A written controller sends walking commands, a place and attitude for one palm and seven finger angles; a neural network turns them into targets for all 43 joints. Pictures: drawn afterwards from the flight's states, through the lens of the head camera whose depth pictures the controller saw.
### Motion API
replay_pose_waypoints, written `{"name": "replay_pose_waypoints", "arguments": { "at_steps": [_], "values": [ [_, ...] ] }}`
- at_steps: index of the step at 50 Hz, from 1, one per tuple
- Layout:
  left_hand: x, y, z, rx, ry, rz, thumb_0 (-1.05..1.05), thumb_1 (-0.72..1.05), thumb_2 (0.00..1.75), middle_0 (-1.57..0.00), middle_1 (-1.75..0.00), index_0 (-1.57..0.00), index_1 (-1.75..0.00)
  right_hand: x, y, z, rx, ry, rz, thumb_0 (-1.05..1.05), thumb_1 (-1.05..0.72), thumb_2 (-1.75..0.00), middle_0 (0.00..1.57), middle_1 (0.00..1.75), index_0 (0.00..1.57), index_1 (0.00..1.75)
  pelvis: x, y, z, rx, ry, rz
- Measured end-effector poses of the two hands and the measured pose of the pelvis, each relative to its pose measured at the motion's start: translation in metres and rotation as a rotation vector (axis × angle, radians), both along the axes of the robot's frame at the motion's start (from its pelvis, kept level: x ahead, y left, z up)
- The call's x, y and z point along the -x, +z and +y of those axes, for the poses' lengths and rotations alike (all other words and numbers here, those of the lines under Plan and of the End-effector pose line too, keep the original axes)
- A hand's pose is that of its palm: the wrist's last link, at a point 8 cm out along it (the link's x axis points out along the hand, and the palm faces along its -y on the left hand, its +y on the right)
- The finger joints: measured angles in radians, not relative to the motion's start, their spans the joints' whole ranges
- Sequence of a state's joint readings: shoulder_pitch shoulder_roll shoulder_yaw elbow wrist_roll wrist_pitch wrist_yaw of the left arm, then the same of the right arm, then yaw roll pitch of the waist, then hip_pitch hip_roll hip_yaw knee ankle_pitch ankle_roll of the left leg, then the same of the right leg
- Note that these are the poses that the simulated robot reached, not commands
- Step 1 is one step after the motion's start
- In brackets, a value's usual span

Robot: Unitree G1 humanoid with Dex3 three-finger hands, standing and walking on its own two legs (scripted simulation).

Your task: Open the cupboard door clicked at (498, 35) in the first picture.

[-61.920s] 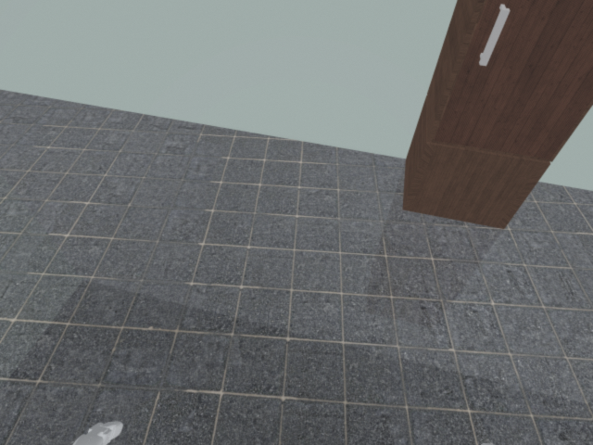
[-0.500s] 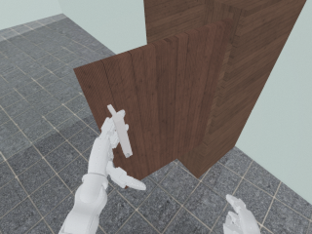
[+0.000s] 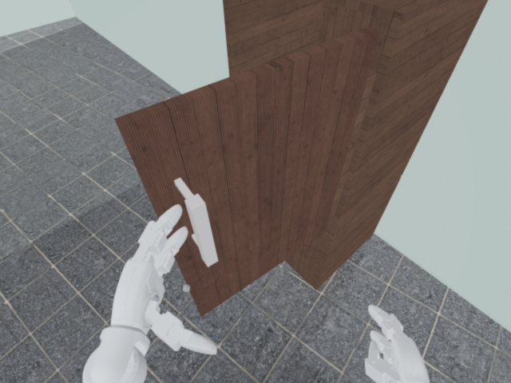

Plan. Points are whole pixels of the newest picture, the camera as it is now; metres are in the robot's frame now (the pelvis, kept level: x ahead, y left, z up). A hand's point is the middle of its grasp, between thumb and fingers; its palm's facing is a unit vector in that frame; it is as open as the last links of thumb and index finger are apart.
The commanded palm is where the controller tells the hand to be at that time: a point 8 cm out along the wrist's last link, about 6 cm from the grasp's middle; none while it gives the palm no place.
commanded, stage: slide the hand sideways off the handle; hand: left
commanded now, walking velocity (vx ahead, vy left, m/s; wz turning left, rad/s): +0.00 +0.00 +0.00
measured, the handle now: (196, 224) +0.32 +0.13 +0.09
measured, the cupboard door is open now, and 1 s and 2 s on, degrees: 83 83 83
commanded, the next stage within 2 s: draw the hand back to the body in 0.52 s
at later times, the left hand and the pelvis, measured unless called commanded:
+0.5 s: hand (155, 313) +0.19 +0.15 +0.08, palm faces +0.01 -1.00 -0.07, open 16.3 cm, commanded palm +0.16 +0.21 +0.08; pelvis +0.02 -0.02 -0.01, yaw +1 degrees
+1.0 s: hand (123, 301) +0.19 +0.18 +0.11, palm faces +0.02 -1.00 -0.08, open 16.3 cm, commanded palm +0.15 +0.24 +0.12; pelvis +0.01 -0.01 +0.00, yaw +1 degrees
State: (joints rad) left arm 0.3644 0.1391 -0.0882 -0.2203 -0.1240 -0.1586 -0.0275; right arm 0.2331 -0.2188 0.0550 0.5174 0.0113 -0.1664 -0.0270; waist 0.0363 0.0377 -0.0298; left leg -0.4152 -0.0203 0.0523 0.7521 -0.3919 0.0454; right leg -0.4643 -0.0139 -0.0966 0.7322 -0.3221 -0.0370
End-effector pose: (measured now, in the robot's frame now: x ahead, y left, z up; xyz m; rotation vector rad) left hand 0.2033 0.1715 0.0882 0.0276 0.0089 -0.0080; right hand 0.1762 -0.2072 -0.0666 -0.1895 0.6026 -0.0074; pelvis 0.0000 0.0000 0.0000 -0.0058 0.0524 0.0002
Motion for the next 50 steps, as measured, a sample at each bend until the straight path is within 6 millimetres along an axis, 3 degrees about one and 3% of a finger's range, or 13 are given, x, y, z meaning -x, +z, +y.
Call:
{"name": "replay_pose_waypoints", "arguments": {
  "at_steps": [8,16,30,36,50],
  "values": [
    [0.004,0.001,0.005,-0.003,-0.021,0.013,-0.01,-0.50,0.30,-0.15,-0.30,-0.15,-0.30,-0.011,-0.004,-0.001,-0.005,0.005,-0.005,0.02,-0.91,-0.90,0.20,0.30,0.20,0.30,-0.010,-0.003,-0.002,0.002,0.005,0.029],
    [0.021,-0.003,0.021,-0.019,0.021,0.054,-0.01,-0.50,0.30,-0.15,-0.30,-0.15,-0.30,-0.021,-0.003,-0.012,0.010,-0.010,-0.020,0.02,-0.91,-0.90,0.20,0.30,0.20,0.30,-0.019,-0.006,-0.008,0.004,0.007,0.041],
    [0.037,-0.007,0.040,-0.040,0.022,0.045,-0.01,-0.50,0.30,-0.15,-0.30,-0.15,-0.30,-0.026,-0.008,-0.030,0.033,-0.030,-0.039,0.02,-0.91,-0.90,0.20,0.30,0.20,0.30,-0.014,-0.013,-0.019,0.014,0.024,0.055],
    [0.035,0.000,0.041,-0.036,0.008,0.001,-0.01,-0.50,0.30,-0.15,-0.30,-0.15,-0.30,-0.021,-0.008,-0.031,0.031,-0.035,-0.048,0.02,-0.91,-0.90,0.20,0.30,0.20,0.30,-0.011,-0.014,-0.020,0.017,0.025,0.048],
    [0.033,0.025,0.065,-0.052,0.024,-0.006,-0.01,-0.50,0.30,-0.15,-0.30,-0.15,-0.30,-0.016,0.005,-0.020,0.014,-0.045,-0.086,0.02,-0.91,-0.90,0.20,0.30,0.20,0.30,-0.011,-0.002,-0.011,0.022,0.021,-0.002]
  ]
}}
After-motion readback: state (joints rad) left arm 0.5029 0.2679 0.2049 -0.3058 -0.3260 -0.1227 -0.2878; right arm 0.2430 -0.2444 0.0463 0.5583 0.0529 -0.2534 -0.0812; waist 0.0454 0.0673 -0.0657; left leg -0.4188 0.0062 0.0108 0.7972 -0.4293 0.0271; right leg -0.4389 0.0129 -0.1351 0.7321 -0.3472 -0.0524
